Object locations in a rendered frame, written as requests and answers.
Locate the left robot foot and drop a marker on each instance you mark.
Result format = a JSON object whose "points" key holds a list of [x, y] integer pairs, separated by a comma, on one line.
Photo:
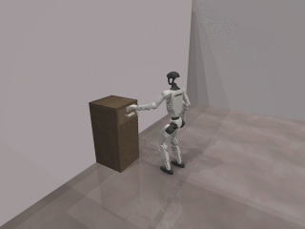
{"points": [[164, 169]]}

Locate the drawer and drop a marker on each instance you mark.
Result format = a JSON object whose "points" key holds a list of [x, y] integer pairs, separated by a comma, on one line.
{"points": [[122, 115]]}

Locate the right robot upper arm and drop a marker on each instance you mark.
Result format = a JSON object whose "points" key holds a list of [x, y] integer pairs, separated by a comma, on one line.
{"points": [[185, 98]]}

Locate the left robot upper arm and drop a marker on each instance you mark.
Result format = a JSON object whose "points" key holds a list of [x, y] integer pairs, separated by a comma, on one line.
{"points": [[164, 95]]}

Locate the right robot forearm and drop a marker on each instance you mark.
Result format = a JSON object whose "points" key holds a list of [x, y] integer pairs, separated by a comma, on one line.
{"points": [[184, 110]]}

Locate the left robot hand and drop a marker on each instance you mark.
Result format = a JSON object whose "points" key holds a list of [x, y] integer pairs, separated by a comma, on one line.
{"points": [[132, 107]]}

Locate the cabinet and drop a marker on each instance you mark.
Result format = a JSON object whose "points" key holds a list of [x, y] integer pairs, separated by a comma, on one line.
{"points": [[116, 146]]}

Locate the robot left thigh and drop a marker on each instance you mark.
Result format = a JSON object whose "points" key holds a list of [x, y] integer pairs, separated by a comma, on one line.
{"points": [[164, 134]]}

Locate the left robot forearm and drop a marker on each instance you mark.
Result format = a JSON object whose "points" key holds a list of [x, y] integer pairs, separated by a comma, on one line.
{"points": [[144, 107]]}

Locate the handle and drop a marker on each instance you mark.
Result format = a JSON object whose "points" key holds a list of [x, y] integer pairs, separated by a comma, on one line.
{"points": [[128, 115]]}

